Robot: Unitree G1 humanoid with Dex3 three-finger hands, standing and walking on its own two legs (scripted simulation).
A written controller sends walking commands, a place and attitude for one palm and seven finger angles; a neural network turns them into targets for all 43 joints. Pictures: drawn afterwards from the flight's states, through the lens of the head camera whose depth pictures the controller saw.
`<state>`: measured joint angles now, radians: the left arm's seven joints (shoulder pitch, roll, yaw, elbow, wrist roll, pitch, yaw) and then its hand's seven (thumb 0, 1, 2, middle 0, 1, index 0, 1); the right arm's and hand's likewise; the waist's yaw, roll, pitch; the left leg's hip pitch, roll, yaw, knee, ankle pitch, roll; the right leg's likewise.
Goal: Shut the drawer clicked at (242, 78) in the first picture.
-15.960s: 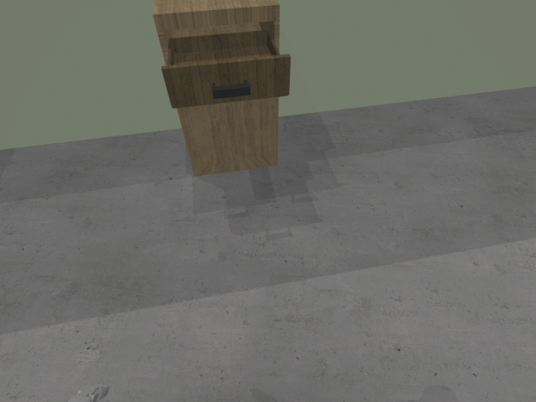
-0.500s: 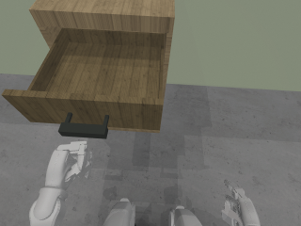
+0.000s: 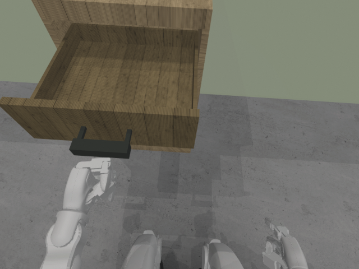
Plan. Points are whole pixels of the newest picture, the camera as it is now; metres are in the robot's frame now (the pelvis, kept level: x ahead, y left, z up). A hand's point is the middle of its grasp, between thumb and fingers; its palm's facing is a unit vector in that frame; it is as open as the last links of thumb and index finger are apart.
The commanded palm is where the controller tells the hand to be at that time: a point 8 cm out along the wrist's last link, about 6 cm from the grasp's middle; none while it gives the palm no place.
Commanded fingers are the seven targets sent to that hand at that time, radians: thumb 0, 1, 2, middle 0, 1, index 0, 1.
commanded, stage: bring the fist close to the handle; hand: left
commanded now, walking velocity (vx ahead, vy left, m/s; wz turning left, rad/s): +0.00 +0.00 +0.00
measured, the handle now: (103, 139) +0.39 +0.19 +0.03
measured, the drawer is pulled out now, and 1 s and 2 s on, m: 0.30 0.24 0.12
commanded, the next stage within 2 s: push the drawer shut in 0.08 s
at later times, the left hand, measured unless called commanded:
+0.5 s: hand (115, 175) +0.31 +0.15 +0.02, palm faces -0.05 -1.00 -0.04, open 3.1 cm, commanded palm +0.31 +0.20 +0.03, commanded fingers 0.00 0.90 0.90 -1.40 -1.60 -1.40 -1.60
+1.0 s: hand (118, 151) +0.36 +0.16 +0.02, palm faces -0.05 -1.00 -0.05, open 3.0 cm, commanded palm +0.37 +0.20 +0.03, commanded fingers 0.00 0.90 0.90 -1.40 -1.60 -1.40 -1.60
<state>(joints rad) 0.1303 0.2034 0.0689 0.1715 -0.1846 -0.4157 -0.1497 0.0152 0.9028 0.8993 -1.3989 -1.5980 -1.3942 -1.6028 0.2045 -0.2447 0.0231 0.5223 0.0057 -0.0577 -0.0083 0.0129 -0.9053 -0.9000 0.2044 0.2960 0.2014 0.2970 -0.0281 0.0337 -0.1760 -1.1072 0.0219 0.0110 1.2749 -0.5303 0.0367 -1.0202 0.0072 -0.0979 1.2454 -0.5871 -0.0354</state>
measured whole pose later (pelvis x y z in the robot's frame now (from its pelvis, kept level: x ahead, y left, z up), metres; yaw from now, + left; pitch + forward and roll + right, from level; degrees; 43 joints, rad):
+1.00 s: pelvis -0.02 +0.00 +0.00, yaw +0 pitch +21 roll -3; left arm -0.31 0.26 0.14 0.58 -0.17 -0.43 -0.16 -0.02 0.78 0.93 -1.40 -1.60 -1.40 -1.60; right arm 0.22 -0.26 0.03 0.61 0.01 -0.06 -0.03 0.01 -0.91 -0.90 0.20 0.30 0.20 0.30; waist -0.05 0.03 -0.16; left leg -1.16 0.02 -0.01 1.29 -0.50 0.03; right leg -1.07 0.01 -0.12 1.25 -0.56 -0.04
